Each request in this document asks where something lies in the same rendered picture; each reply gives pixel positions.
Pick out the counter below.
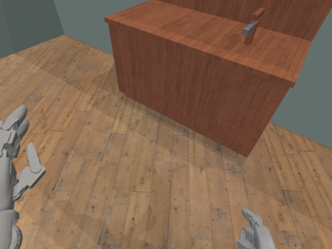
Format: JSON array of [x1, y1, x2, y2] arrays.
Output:
[[104, 0, 332, 157]]

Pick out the tap lever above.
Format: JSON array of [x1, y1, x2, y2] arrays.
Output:
[[242, 21, 257, 36]]

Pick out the left robot forearm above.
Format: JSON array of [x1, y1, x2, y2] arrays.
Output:
[[0, 210, 22, 249]]

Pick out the robot left hand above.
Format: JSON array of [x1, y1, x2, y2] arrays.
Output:
[[0, 104, 46, 211]]

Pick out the robot right hand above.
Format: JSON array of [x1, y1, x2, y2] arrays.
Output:
[[237, 209, 276, 249]]

